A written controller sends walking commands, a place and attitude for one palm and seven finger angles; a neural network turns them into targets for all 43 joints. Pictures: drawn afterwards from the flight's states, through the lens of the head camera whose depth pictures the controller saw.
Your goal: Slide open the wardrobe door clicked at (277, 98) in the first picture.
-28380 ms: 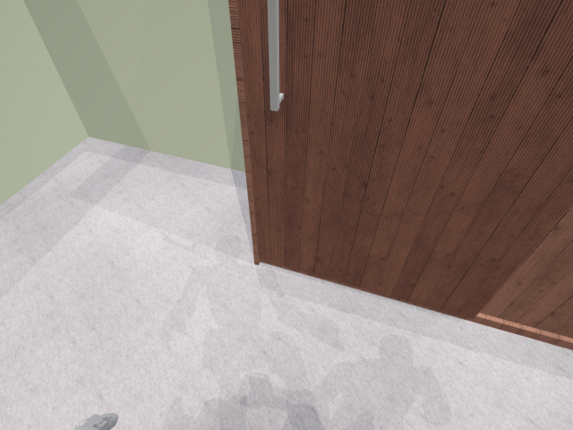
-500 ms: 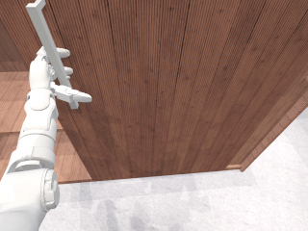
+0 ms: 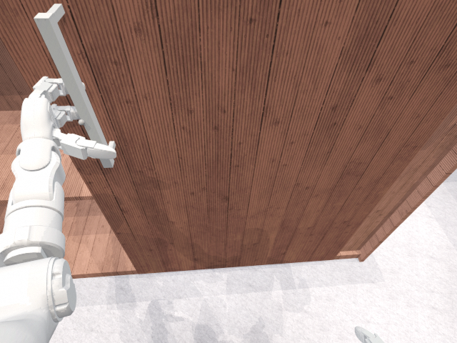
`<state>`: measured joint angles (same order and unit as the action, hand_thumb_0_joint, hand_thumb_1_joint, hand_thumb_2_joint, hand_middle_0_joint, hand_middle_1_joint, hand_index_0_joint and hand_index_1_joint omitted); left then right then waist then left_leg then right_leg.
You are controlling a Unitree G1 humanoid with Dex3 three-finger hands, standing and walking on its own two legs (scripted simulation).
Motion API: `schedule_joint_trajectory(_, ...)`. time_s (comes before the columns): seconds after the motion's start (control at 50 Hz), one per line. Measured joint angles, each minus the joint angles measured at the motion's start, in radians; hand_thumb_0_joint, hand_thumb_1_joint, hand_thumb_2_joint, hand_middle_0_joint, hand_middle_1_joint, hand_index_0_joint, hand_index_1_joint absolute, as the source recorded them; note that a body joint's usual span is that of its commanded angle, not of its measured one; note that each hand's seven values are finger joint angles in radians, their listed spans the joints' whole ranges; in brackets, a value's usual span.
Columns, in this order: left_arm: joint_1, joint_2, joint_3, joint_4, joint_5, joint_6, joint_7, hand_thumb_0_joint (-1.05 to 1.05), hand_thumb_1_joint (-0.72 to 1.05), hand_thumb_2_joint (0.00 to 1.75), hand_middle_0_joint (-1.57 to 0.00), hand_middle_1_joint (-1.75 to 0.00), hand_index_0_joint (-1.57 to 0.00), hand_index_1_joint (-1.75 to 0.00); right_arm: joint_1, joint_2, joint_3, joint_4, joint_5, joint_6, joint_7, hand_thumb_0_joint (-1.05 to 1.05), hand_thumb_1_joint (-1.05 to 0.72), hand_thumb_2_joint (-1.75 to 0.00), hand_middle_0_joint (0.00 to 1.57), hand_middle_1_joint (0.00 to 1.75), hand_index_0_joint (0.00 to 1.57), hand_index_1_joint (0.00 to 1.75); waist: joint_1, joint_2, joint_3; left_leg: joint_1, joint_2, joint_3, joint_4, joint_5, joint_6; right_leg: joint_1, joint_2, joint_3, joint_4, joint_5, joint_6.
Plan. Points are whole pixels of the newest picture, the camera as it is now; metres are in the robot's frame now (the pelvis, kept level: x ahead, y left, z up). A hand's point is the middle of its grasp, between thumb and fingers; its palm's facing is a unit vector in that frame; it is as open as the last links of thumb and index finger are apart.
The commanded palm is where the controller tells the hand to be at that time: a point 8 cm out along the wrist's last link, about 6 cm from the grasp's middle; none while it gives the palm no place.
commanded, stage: slip the hand off the handle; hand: left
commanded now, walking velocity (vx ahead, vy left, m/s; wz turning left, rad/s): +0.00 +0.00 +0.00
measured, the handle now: (87, 100) +0.48 +0.26 +0.18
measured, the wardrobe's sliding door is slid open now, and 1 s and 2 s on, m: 0.69 0.69 0.69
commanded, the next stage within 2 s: draw the hand back to the body in 0.84 s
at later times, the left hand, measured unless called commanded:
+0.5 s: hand (52, 144) +0.39 +0.29 +0.15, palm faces +0.34 -0.93 -0.16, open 14.7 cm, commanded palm +0.34 +0.33 +0.17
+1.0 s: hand (31, 185) +0.30 +0.28 +0.17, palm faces +0.34 -0.93 -0.12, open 14.7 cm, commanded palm +0.26 +0.32 +0.17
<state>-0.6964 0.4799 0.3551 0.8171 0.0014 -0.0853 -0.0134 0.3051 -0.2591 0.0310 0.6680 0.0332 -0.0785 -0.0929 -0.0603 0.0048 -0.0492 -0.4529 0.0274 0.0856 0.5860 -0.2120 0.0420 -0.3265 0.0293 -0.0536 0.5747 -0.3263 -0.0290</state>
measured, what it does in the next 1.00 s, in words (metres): stands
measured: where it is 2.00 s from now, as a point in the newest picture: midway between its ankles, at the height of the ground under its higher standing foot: outside the picture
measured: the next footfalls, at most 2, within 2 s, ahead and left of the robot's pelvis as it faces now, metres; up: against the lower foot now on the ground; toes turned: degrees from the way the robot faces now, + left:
none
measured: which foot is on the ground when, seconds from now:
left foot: down 0.00-1.00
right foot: down 0.00-1.00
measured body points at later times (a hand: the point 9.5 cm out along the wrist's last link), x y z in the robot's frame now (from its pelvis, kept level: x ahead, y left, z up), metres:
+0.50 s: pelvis +0.02 +0.00 +0.00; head +0.03 +0.00 +0.45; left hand +0.37 +0.34 +0.16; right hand +0.12 -0.26 -0.10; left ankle +0.05 +0.10 -0.73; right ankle -0.02 -0.10 -0.73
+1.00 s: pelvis +0.00 -0.01 +0.00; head -0.02 -0.01 +0.45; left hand +0.28 +0.33 +0.17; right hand +0.20 -0.22 -0.07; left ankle +0.05 +0.10 -0.73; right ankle -0.02 -0.10 -0.73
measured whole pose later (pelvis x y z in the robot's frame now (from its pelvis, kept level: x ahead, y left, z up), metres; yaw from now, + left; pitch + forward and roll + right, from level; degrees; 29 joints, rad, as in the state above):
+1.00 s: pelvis +0.00 -0.01 +0.00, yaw +3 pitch -1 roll -1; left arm -0.20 0.38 0.33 0.18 -0.18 0.08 -0.10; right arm 0.18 -0.24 0.07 0.65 0.06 -0.13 -0.13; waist 0.06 0.03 -0.04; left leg -0.34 0.00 0.04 0.55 -0.19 0.03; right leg -0.19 0.01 -0.10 0.53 -0.33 -0.03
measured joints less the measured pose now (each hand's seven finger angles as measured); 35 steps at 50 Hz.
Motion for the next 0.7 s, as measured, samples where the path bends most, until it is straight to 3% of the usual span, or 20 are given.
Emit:
schedule_joint_trajectory(0.12,0.012,0.081,0.051,0.025,-0.011,-0.007,-0.025,-0.01,-0.55,0.2,-0.32,-1.19,-0.33,-1.19,0.033,-0.014,-0.011,0.01,0.006,0.008,-0.003,0.01,-0.91,-0.9,0.2,0.3,0.21,0.3,0.004,0.003,0.003,-0.013,0.004,-0.01,0.006,-0.005,-0.006,-0.006,0.005,-0.009,-0.002,-0.004,-0.006)
schedule_joint_trajectory(0.22,0.022,0.114,0.035,0.015,-0.049,-0.025,-0.096,-0.01,-0.55,0.2,-0.28,-1.17,-0.29,-1.17,0.067,-0.023,-0.022,0.031,0.016,0.012,-0.004,0.01,-0.91,-0.9,0.2,0.3,0.21,0.3,0.02,0.006,-0.001,-0.023,0.001,-0.022,0.01,-0.009,-0.007,-0.006,0.005,-0.02,-0.009,-0.007,-0.007)
schedule_joint_trajectory(0.34,0.114,0.069,0.033,-0.062,-0.11,-0.002,-0.15,-0.01,-0.55,0.2,-0.26,-1.16,-0.26,-1.15,0.072,-0.031,-0.028,0.027,0.029,0.014,-0.005,0.02,-0.91,-0.9,0.2,0.3,0.21,0.3,0.03,0.017,-0.017,-0.01,-0.001,-0.015,0.008,-0.019,-0.003,0.006,0.002,-0.013,-0.018,-0.01,-0.002)
schedule_joint_trajectory(0.52,0.32,-0.019,0.074,-0.338,-0.11,0.012,-0.083,-0.01,-0.55,0.2,-0.26,-1.15,-0.26,-1.15,0.013,-0.005,-0.022,-0.025,0.018,-0.005,0.007,0.02,-0.91,-0.9,0.2,0.3,0.21,0.3,0.045,0.017,-0.023,0.017,-0.003,0.007,0.011,-0.035,0.002,0.023,-0.003,0.01,-0.005,-0.023,0.004)
schedule_joint_trajectory(0.7,0.453,-0.055,0.028,-0.543,-0.152,0.144,-0.089,-0.01,-0.55,0.2,-0.25,-1.15,-0.26,-1.15,-0.053,0.008,-0.004,-0.044,0.03,-0.014,-0.006,0.02,-0.91,-0.9,0.2,0.3,0.21,0.3,0.093,0.036,-0.037,0.067,-0.018,-0.008,-0.006,-0.029,0.004,0.081,-0.014,-0.007,-0.026,-0.022,0.008)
